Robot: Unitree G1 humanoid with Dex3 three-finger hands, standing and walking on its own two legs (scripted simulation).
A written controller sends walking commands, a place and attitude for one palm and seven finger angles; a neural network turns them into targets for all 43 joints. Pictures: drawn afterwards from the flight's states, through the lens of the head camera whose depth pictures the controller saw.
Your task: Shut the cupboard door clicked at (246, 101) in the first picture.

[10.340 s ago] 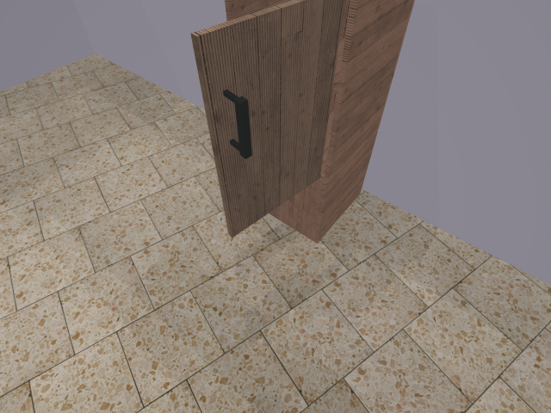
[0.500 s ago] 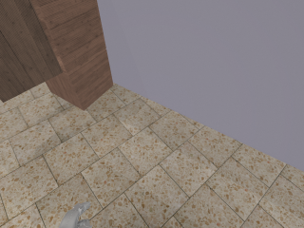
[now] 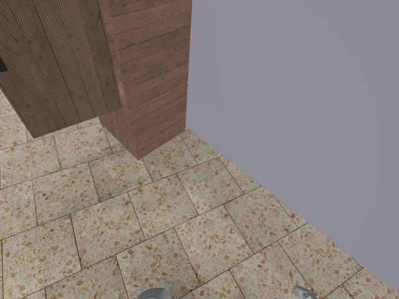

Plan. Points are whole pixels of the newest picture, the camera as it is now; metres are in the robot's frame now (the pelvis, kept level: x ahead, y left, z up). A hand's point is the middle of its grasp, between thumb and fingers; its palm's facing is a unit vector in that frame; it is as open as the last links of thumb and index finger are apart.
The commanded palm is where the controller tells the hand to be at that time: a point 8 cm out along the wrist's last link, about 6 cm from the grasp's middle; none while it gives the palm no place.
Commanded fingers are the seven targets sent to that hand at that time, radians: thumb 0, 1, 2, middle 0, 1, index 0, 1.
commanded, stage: walk to a spot facing it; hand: left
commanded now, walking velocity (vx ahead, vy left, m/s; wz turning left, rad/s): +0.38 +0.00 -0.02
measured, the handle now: out of the picture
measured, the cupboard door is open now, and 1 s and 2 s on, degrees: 80 80 80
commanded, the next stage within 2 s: turn to face it in 0.28 s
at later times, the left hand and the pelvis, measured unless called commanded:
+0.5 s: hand (153, 210) +0.35 +0.15 -0.14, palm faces -0.13 -0.98 -0.17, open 7.3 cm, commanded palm none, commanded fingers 0.00 0.90 0.90 -0.20 -0.30 -0.20 -0.30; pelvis +0.21 -0.02 +0.02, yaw -3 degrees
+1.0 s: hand (120, 223) +0.31 +0.23 -0.17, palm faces +0.27 -0.94 -0.19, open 7.3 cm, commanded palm none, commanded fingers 0.00 0.90 0.90 -0.20 -0.30 -0.20 -0.30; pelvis +0.29 +0.01 +0.01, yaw +13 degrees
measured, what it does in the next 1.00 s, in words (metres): walks ahead: right foot, then left foot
